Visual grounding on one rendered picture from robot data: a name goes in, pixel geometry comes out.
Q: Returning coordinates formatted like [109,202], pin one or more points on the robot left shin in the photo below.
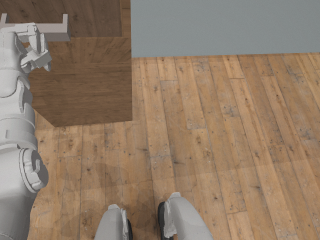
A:
[114,206]

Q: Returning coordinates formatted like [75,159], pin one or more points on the handle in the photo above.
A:
[54,32]

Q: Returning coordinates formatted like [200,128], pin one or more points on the robot right shin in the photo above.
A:
[170,230]

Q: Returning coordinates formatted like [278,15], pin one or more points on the drawer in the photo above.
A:
[87,18]

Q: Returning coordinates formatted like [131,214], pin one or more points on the cabinet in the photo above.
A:
[90,81]

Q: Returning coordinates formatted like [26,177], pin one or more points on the robot left hand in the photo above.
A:
[14,56]

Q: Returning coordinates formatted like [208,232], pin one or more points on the robot shin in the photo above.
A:
[170,230]
[114,206]

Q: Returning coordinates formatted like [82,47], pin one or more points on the robot left upper arm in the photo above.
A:
[22,175]

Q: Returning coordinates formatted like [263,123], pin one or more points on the robot left forearm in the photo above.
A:
[17,117]

